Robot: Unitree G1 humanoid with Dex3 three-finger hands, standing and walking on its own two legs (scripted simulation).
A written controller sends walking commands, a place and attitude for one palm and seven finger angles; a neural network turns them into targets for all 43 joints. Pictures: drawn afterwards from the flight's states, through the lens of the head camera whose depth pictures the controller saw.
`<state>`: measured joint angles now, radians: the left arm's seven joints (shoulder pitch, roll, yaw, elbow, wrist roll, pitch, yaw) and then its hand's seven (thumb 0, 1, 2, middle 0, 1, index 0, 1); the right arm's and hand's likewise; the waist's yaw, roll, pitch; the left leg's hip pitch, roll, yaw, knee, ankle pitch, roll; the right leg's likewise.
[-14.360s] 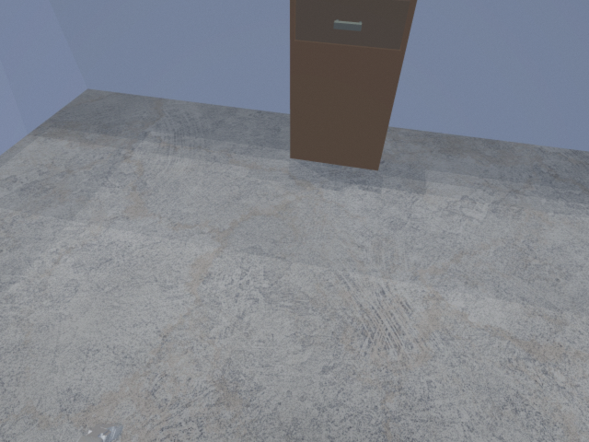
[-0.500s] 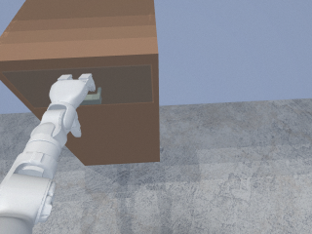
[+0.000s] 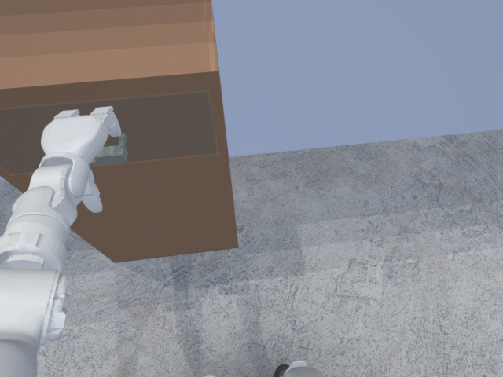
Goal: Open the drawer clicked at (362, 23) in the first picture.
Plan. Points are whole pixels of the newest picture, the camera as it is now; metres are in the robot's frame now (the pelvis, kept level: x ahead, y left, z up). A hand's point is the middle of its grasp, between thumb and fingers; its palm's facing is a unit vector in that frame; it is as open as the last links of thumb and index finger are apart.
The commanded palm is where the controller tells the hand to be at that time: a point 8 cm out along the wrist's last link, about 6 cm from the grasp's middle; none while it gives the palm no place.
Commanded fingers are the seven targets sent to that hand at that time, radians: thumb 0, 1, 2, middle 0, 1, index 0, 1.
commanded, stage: move the hooked fingers above the handle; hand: left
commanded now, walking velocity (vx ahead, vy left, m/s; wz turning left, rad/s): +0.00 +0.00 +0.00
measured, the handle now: (97, 148) +0.53 +0.29 -0.01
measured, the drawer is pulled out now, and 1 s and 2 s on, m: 0.00 0.00 0.00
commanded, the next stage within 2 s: none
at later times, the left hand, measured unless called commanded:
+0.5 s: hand (73, 151) +0.48 +0.29 +0.05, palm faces -0.12 -0.01 -0.99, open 13.9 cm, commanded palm +0.47 +0.28 +0.09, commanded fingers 0.00 -0.50 0.30 -0.30 -1.20 -0.30 -1.20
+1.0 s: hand (85, 148) +0.48 +0.27 +0.04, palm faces -0.05 -0.02 -1.00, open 13.5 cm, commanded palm +0.47 +0.29 +0.10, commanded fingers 0.00 -0.50 0.30 -0.30 -1.20 -0.30 -1.20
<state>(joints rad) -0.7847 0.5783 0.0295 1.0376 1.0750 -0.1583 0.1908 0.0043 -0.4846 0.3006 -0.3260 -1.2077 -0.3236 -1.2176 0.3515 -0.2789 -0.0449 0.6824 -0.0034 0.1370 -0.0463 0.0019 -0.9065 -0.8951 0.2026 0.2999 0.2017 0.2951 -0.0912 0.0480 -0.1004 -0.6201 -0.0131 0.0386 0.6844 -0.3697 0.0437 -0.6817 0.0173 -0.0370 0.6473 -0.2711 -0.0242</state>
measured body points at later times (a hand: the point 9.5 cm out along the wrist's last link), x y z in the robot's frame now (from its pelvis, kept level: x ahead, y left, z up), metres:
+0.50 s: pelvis -0.01 +0.01 -0.01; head +0.10 +0.01 +0.43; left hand +0.48 +0.28 +0.10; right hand +0.02 -0.27 -0.13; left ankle -0.04 +0.09 -0.72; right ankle +0.01 -0.11 -0.72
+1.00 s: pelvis -0.01 +0.02 -0.01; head +0.09 +0.02 +0.43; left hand +0.48 +0.27 +0.10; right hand +0.01 -0.25 -0.14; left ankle -0.04 +0.09 -0.72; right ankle +0.01 -0.11 -0.72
